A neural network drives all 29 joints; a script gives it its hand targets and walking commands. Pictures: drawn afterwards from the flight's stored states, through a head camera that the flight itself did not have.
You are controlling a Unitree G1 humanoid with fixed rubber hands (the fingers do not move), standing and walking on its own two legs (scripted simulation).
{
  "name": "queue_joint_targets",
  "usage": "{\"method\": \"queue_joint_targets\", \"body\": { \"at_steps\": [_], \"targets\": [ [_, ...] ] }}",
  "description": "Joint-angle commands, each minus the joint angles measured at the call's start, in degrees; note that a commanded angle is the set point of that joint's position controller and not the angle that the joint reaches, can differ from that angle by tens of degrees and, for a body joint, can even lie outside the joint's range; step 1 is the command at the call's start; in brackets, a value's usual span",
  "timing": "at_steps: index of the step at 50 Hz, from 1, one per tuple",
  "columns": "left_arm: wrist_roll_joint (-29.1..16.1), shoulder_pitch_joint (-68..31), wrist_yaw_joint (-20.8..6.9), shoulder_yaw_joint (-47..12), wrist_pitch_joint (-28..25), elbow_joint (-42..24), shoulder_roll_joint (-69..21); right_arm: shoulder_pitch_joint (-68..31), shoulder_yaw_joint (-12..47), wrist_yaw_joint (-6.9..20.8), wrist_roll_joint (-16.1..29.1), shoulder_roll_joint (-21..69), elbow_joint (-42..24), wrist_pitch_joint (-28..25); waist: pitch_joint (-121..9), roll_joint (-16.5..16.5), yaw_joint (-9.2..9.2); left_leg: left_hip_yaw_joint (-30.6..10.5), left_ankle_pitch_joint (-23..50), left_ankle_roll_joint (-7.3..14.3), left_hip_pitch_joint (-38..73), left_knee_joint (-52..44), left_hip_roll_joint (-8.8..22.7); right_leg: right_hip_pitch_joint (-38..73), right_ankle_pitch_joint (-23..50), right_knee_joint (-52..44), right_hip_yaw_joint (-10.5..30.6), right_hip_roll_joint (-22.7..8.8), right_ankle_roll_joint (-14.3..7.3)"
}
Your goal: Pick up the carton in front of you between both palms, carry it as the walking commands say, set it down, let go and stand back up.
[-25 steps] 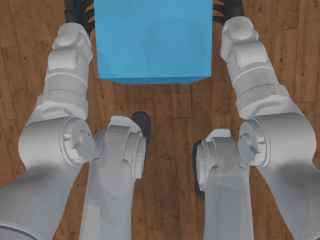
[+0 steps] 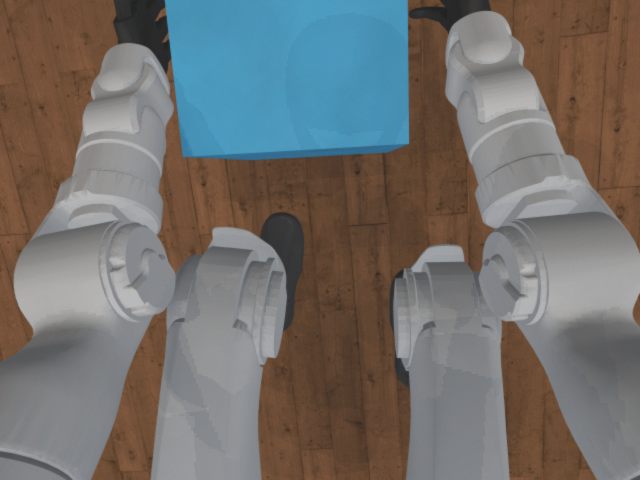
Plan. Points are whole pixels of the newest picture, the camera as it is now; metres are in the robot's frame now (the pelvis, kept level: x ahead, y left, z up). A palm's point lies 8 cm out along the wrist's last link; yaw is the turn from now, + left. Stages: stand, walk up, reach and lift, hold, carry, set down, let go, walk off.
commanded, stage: set down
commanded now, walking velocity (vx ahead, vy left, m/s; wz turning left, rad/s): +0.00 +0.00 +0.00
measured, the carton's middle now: (304, 67) +0.49 +0.09 -0.25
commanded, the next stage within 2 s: let go in 1.30 s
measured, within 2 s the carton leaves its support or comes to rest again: neither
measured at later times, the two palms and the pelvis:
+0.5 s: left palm (95, 44) +0.48 +0.26 -0.12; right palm out of the picture +0.55 -0.11 -0.11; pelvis +0.00 +0.00 +0.02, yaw +0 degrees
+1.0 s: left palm out of the picture +0.47 +0.27 +0.04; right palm out of the picture +0.55 -0.12 +0.04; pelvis +0.02 +0.01 +0.15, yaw +0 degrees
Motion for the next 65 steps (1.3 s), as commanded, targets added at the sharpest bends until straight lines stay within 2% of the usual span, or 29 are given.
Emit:
{"method": "queue_joint_targets", "body": {
  "at_steps": [1, 3, 6, 10, 12, 16, 21, 24, 28, 33, 41, 48, 65],
  "targets": [
    [-3.2, -6.0, 2.4, -2.9, -3.0, 0.4, 3.0, -10.8, 3.1, -2.5, 3.6, -11.5, -2.4, -2.2, -48.4, -6.8, -0.61, 2.5, 11.2, -1.2, 36.1, -2.2, -0.8, 11.9, 10.8, -15.7, -0.5, -4.2, 0.4],
    [-7.2, -6.5, 4.2, -5.1, -4.7, 0.7, 6.7, -12.2, 5.5, -3.2, 7.5, -13.1, -2.4, -2.7, -49.6, -7.4, 0.28, 1.8, 13.2, -0.6, 37.3, -2.0, -0.2, 11.2, 11.5, -15.6, 0.2, -5.1, 0.5],
    [-11.7, -8.9, 4.6, -9.0, -6.5, -0.3, 8.3, -15.2, 10.4, -2.3, 12.8, -11.9, -4.3, -3.3, -51.3, -8.9, 2.16, 1.3, 17.0, 0.3, 37.6, -0.9, 0.8, 12.1, 14.3, -14.9, 1.1, -6.1, 0.3],
    [-14.1, -8.8, 4.4, -11.2, -6.9, -2.2, 8.7, -16.5, 14.7, -1.2, 17.4, -10.7, -7.2, -3.2, -56.3, -9.7, 4.57, 2.0, 18.5, 0.4, 38.0, -0.7, 1.5, 17.5, 16.6, -14.1, 1.6, -6.7, 0.4],
    [-14.6, -7.7, 4.5, -11.2, -6.7, -3.8, 9.5, -15.3, 14.5, -1.4, 18.0, -11.6, -8.6, -2.9, -59.9, -9.6, 4.62, 2.2, 19.0, 0.4, 40.0, -1.1, 1.6, 19.6, 16.9, -14.0, 1.0, -6.7, 0.5],
    [-14.3, -4.2, 4.9, -10.3, -5.6, -9.2, 10.8, -11.3, 11.9, -2.7, 16.0, -13.3, -12.5, -2.1, -69.1, -9.0, 3.57, 2.8, 20.5, 0.4, 46.6, -2.4, 1.1, 24.0, 17.4, -15.0, -0.5, -6.1, 0.6],
    [-13.4, -1.1, 6.3, -10.2, -2.6, -20.9, 11.4, -9.2, 7.9, -4.2, 14.0, -14.8, -21.7, 0.3, -82.5, -7.8, 3.18, 4.9, 19.6, 0.2, 56.8, -6.7, -0.5, 31.2, 15.1, -18.5, -3.2, -4.3, 0.0],
    [-12.2, 0.5, 6.7, -10.3, 0.4, -24.6, 9.7, -6.7, 5.5, -4.2, 13.2, -15.0, -22.2, 2.7, -79.6, -5.9, 2.86, 5.5, 15.6, 0.0, 56.6, -10.4, -1.1, 30.1, 11.5, -21.6, -4.1, -3.3, -0.7],
    [-10.0, 1.8, 6.1, -10.1, 1.7, -23.5, 5.9, -3.7, 3.0, -2.7, 11.9, -13.2, -17.2, 3.3, -68.3, -3.3, 2.18, 4.9, 11.5, -0.3, 51.9, -14.6, -1.2, 23.7, 7.9, -25.1, -3.8, -3.2, -1.1],
    [-8.1, 4.2, 5.5, -9.8, 1.6, -22.9, 3.6, -1.4, 1.4, -1.2, 10.6, -12.4, -13.9, 2.1, -67.6, -2.6, 1.98, 4.6, 12.8, -0.6, 53.6, -18.9, -1.7, 22.7, 8.8, -29.4, -3.8, -3.1, -0.9],
    [-6.5, 9.0, 5.0, -7.8, 2.5, -28.2, 3.7, 1.1, 0.5, 0.0, 9.1, -12.8, -19.1, 2.3, -76.3, -5.1, 2.37, 5.2, 18.5, -0.7, 61.4, -26.3, -2.5, 31.5, 14.0, -37.0, -4.5, -2.5, -0.2],
    [-6.5, 12.0, 4.1, -7.7, 3.8, -32.5, 2.9, 3.3, 0.3, 1.2, 8.7, -12.5, -23.4, 3.5, -79.9, -5.8, 1.86, 5.2, 21.9, -0.7, 68.4, -33.0, -2.8, 38.6, 17.5, -43.8, -4.8, -2.3, 0.3],
    [-2.6, 19.0, 2.4, -6.2, 2.6, -30.4, -0.7, 10.4, -2.1, 3.8, 6.1, -10.5, -18.7, 1.7, -71.2, -5.0, 1.38, 3.3, 25.8, -0.2, 81.8, -51.4, -2.1, 49.6, 22.3, -62.8, -2.6, -3.1, 0.4]
  ]
}}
